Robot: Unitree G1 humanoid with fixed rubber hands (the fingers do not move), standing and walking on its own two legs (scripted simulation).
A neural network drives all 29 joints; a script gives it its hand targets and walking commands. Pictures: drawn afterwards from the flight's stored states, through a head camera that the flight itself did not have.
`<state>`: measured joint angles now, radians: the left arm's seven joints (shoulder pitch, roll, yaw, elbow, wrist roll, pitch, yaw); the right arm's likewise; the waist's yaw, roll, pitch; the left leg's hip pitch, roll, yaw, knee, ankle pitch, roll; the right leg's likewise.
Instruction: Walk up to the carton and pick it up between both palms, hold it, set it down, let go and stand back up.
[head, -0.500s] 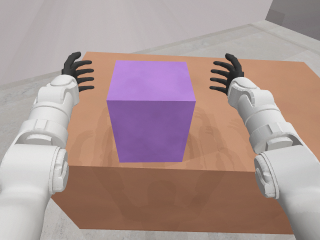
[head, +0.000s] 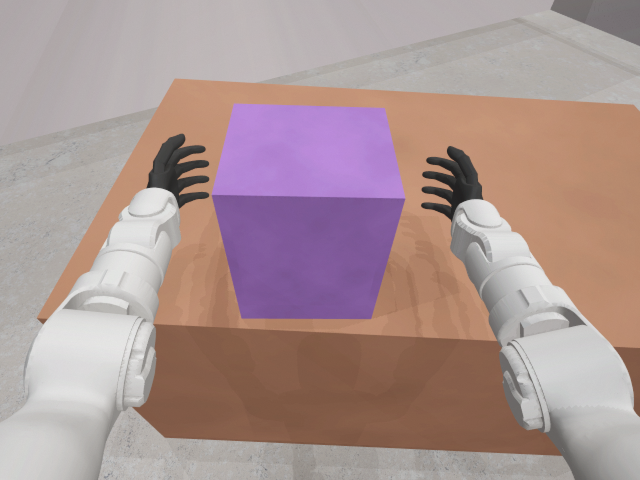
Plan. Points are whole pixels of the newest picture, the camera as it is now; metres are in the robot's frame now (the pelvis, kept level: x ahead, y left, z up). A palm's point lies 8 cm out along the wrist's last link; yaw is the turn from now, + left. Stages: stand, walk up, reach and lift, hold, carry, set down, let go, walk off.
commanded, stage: reach and lift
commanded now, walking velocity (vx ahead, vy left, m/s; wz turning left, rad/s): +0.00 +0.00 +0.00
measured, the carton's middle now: (308, 220) +0.47 +0.05 +0.06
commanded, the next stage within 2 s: none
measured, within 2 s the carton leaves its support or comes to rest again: neither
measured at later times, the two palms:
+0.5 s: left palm (184, 210) +0.43 +0.22 +0.11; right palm (427, 215) +0.45 -0.11 +0.11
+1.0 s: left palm (196, 215) +0.43 +0.20 +0.10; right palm (420, 220) +0.44 -0.10 +0.11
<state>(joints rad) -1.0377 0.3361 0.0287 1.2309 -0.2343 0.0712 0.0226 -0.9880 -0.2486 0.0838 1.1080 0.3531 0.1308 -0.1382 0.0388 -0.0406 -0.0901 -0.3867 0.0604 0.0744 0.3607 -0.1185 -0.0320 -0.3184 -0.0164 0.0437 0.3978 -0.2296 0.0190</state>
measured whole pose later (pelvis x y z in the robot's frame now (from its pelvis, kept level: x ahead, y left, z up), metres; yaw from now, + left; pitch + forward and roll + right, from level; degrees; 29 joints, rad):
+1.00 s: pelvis +0.00 +0.01 +0.00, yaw +0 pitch +11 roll +0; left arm -1.01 0.16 0.13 1.23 -0.12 -0.02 0.12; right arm -0.97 -0.07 -0.18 1.15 0.08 0.03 -0.16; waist 0.06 -0.04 -0.13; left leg -0.47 0.06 0.07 0.40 -0.13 -0.03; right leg -0.38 -0.01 0.04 0.40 -0.21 0.03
